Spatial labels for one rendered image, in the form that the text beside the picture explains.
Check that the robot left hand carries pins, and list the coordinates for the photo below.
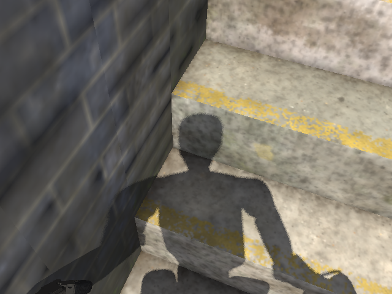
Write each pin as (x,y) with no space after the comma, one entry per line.
(66,287)

